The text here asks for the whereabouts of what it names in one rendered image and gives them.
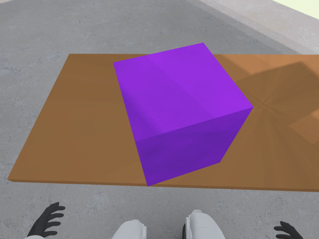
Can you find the robot thigh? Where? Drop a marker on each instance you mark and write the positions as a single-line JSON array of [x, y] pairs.
[[202, 226], [131, 230]]

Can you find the left robot hand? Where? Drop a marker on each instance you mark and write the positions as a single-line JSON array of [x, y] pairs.
[[42, 223]]

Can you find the table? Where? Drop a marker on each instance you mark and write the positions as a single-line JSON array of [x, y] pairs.
[[83, 134]]

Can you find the right robot hand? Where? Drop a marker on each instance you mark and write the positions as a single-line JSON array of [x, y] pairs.
[[286, 227]]

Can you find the carton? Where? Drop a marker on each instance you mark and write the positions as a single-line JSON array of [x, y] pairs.
[[183, 108]]

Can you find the robot right thigh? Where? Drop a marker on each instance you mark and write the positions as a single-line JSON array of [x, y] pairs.
[[202, 226]]

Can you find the robot left thigh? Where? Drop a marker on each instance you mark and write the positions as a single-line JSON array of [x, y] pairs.
[[131, 230]]

